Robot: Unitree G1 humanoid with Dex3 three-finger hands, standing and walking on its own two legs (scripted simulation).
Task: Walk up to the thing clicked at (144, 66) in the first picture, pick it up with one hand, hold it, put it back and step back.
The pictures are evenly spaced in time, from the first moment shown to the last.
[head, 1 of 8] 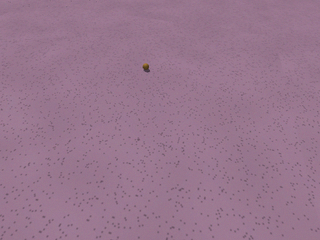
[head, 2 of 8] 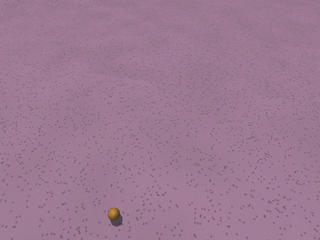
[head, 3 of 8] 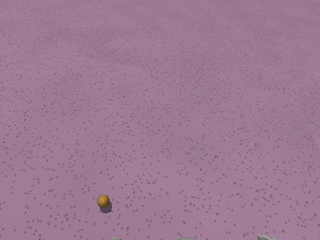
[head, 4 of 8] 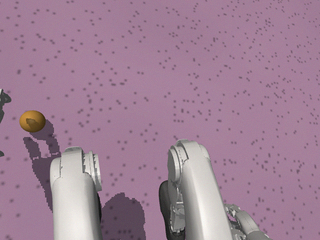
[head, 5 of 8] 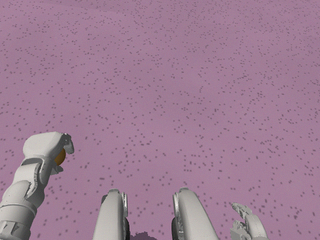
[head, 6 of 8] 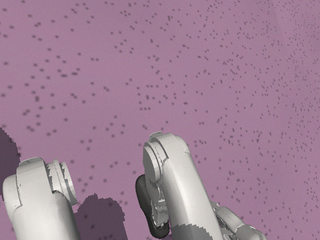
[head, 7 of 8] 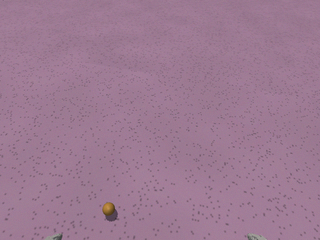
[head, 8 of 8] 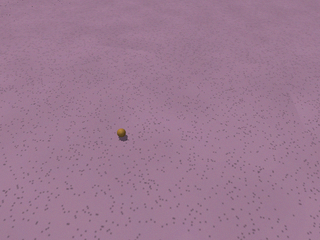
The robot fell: no
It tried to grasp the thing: yes
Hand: left
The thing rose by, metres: 0.69
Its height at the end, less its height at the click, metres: +0.00
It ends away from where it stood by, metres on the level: 0.01
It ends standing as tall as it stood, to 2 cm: yes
